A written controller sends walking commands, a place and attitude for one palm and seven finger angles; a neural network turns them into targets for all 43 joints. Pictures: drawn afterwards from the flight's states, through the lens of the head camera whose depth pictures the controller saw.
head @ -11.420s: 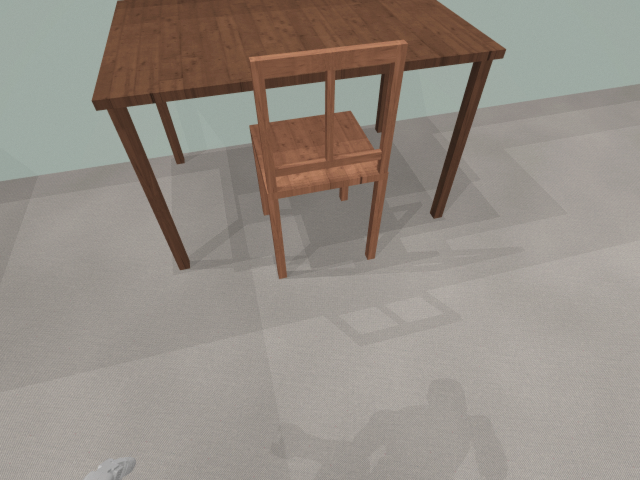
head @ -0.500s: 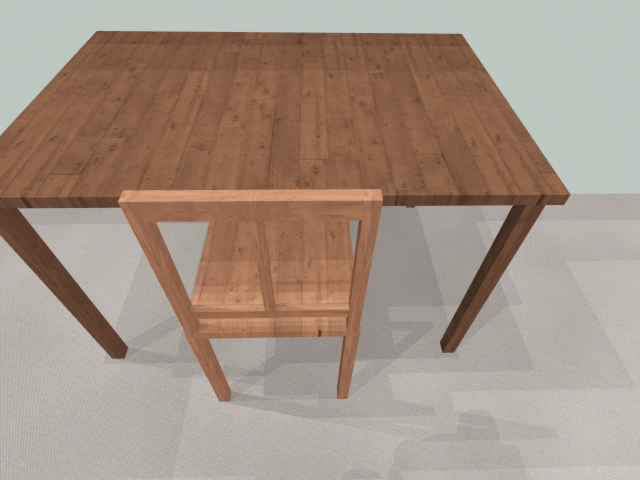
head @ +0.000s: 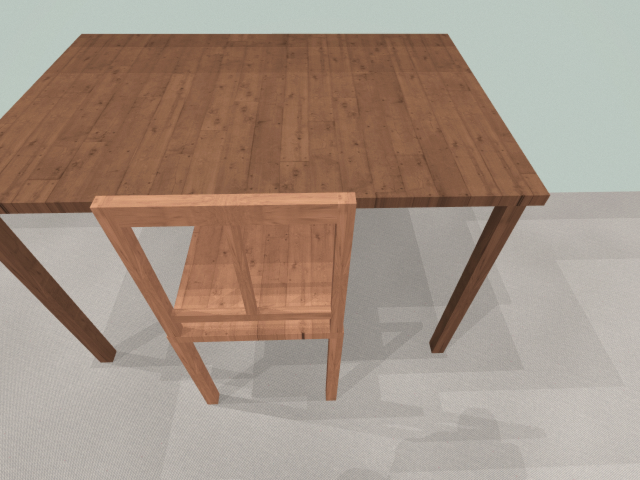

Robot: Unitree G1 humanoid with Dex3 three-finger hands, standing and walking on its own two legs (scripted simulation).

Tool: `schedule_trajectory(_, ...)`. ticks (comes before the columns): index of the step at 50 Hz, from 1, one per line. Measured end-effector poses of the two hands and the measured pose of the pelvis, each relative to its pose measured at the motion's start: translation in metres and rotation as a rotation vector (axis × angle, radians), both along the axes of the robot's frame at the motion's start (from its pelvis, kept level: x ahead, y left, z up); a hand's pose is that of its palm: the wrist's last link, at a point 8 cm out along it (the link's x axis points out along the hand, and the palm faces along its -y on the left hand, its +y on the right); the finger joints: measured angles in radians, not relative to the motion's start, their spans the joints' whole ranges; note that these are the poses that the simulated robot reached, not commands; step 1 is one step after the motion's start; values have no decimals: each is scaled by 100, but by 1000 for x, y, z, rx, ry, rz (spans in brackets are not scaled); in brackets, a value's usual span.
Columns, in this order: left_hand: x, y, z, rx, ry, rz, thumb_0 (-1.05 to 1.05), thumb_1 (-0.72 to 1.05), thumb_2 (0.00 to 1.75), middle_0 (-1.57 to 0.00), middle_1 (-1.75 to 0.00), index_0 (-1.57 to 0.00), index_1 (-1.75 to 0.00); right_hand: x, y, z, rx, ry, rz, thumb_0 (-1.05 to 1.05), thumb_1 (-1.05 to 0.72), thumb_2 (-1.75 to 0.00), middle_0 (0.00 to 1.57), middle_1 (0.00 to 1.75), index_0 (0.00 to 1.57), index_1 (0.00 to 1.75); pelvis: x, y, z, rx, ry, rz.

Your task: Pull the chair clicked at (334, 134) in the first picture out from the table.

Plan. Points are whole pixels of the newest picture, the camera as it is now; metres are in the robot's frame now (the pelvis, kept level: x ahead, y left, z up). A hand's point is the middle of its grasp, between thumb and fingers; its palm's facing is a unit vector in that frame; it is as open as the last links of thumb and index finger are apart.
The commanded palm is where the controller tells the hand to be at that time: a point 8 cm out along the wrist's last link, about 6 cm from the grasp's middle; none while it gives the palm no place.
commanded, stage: look again from close up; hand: left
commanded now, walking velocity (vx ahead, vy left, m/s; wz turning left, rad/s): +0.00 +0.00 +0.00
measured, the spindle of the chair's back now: (242, 271) +0.48 +0.17 -0.11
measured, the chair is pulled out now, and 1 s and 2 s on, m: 0.00 0.00 0.00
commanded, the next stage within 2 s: raise the hand toward the chair's back in 0.88 s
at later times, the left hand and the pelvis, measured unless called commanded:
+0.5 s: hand out of the picture -0.01 +0.13 -0.17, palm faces +0.03 -0.99 -0.16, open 7.3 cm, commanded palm none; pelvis +0.01 -0.02 +0.00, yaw +0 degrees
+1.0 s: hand out of the picture +0.00 +0.13 -0.17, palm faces +0.02 -0.99 -0.17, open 7.3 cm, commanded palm +0.11 +0.18 -0.08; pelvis +0.02 -0.02 +0.00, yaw +0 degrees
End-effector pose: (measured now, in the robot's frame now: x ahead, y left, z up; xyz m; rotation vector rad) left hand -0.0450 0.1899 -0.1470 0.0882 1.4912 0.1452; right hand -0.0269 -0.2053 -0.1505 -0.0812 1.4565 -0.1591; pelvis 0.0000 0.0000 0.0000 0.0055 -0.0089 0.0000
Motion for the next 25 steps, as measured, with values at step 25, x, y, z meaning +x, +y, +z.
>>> schedule_trajectory(25,30,-14,1,13,-40,-19,0,91,90,-20,-29,-20,-30,19,-22,1,-1,-7,14,0,-91,-90,20,30,20,30,14,-22,1,1,5,-4)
